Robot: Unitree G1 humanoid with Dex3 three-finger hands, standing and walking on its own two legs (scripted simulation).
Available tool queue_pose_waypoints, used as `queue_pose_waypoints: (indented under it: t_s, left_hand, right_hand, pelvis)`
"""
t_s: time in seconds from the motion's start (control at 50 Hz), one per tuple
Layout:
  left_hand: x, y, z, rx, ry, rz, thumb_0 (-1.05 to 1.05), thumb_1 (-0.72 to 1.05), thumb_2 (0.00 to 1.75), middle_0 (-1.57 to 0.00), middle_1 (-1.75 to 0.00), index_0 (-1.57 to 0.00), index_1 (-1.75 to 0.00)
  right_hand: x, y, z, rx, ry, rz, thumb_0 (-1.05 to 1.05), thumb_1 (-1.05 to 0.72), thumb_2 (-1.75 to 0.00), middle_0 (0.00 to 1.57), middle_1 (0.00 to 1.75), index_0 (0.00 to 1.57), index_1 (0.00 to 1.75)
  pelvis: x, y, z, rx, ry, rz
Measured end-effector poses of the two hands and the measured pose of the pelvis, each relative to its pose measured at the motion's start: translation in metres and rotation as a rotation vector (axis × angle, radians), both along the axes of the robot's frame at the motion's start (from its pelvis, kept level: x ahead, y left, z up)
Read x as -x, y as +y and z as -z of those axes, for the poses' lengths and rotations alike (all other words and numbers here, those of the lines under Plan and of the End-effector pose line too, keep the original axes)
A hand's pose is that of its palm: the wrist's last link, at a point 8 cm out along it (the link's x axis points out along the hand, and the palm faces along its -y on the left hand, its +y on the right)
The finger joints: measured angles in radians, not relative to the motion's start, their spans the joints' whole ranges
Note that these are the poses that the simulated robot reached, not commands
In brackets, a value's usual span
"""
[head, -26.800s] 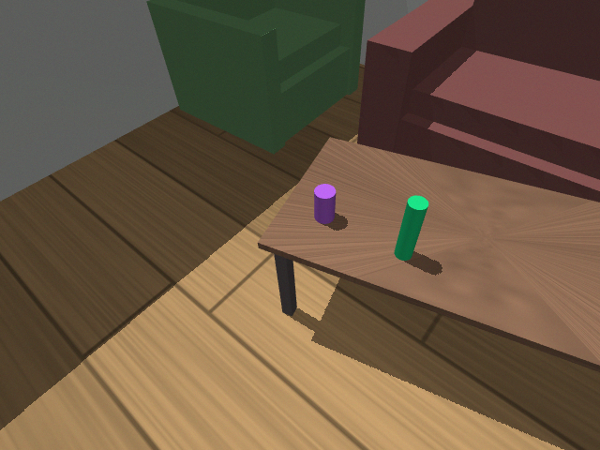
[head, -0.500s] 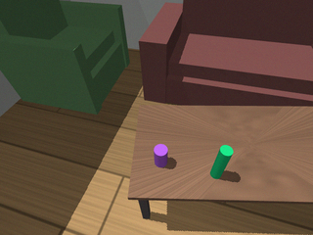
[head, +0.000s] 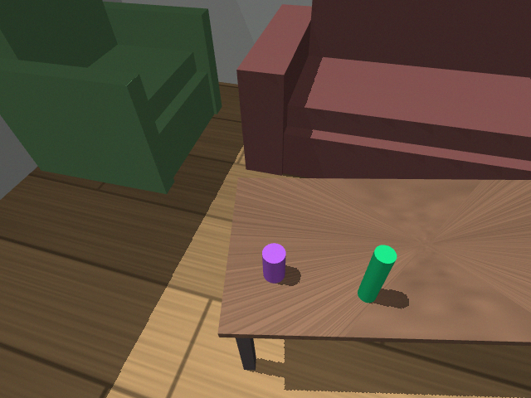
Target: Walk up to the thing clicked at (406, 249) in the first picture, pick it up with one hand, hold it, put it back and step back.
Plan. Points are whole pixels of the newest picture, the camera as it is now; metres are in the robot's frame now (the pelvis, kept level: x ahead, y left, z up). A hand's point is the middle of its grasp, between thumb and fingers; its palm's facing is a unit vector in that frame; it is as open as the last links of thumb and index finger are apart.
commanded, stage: stand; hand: right
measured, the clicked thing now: (375, 276) +0.45 -0.22 -0.24
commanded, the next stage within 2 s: step back in 0.16 s
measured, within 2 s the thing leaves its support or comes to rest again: neither
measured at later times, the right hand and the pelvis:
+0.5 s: hand out of the picture +0.03 -0.24 -0.17, palm faces -0.03 +0.90 -0.44, open 7.4 cm; pelvis -0.05 +0.05 -0.03, yaw +1 degrees
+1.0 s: hand out of the picture -0.05 -0.20 -0.17, palm faces +0.07 +0.92 -0.39, open 7.4 cm; pelvis -0.14 +0.07 -0.03, yaw -6 degrees
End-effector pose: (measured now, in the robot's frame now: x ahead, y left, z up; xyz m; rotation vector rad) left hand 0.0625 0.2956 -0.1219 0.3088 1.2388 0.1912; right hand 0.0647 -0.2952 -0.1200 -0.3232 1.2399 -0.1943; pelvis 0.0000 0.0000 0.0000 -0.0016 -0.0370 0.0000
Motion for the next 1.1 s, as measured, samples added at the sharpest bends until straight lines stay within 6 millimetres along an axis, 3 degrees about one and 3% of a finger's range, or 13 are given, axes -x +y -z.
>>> queue_pose_waypoints:
  t_s: [0.18,0.36,0.52,0.6,0.7,0.82,0.98,1.1]
  left_hand:
    - [0.002,0.001,0.001,0.002,0.005,-0.011,0.01,0.91,0.9,-0.2,-0.3,-0.2,-0.3]
    - [0.004,0.025,0.008,-0.035,-0.027,-0.027,0.01,0.9,0.9,-0.2,-0.3,-0.2,-0.3]
    - [-0.015,0.064,0.031,-0.022,-0.111,0.026,0.01,0.9,0.9,-0.2,-0.3,-0.2,-0.3]
    - [-0.014,0.072,0.029,-0.013,-0.112,0.028,0.01,0.91,0.9,-0.2,-0.3,-0.2,-0.3]
    - [0.007,0.077,0.024,0.004,-0.079,0.056,0.01,0.91,0.9,-0.2,-0.3,-0.2,-0.3]
    - [0.039,0.082,0.024,-0.006,-0.03,0.088,0.01,0.91,0.9,-0.2,-0.3,-0.2,-0.3]
    - [0.08,0.077,0.018,-0.037,-0.051,0.109,0.01,0.91,0.9,-0.2,-0.3,-0.2,-0.3]
    - [0.124,0.071,0.002,-0.046,-0.069,0.086,0.01,0.91,0.9,-0.2,-0.3,-0.2,-0.3]
  right_hand:
    - [0.0,0.0,0.001,-0.002,0.005,-0.003,0.0,-0.9,-0.9,0.21,0.3,0.21,0.3]
    - [0.005,-0.006,0.006,0.042,-0.002,0.002,0.0,-0.9,-0.9,0.21,0.3,0.21,0.3]
    - [0.044,0.018,0.005,0.117,0.024,-0.002,0.0,-0.9,-0.9,0.2,0.3,0.2,0.3]
    - [0.071,0.04,-0.006,0.109,0.063,0.008,0.0,-0.9,-0.9,0.21,0.3,0.21,0.3]
    - [0.086,0.057,-0.015,0.112,0.035,0.038,0.01,-0.9,-0.9,0.21,0.3,0.21,0.3]
    - [0.093,0.066,-0.011,0.096,-0.054,0.054,0.0,-0.9,-0.9,0.21,0.3,0.21,0.3]
    - [0.12,0.055,0.008,0.053,-0.12,0.056,0.0,-0.9,-0.9,0.21,0.3,0.21,0.3]
    - [0.148,0.047,0.008,0.036,-0.11,0.058,0.01,-0.9,-0.9,0.21,0.3,0.21,0.3]
  pelvis:
    - [0.001,0.0,0.001,0.0,0.005,0.001]
    - [0.029,0.012,0.015,0.011,0.006,-0.007]
    - [0.052,0.051,0.033,0.008,0.019,-0.017]
    - [0.064,0.061,0.023,0.027,0.02,-0.015]
    - [0.076,0.072,0.014,0.036,0.029,0.018]
    - [0.097,0.079,0.016,0.03,0.016,0.057]
    - [0.135,0.071,0.029,0.01,-0.003,0.1]
    - [0.163,0.066,0.022,-0.006,-0.01,0.086]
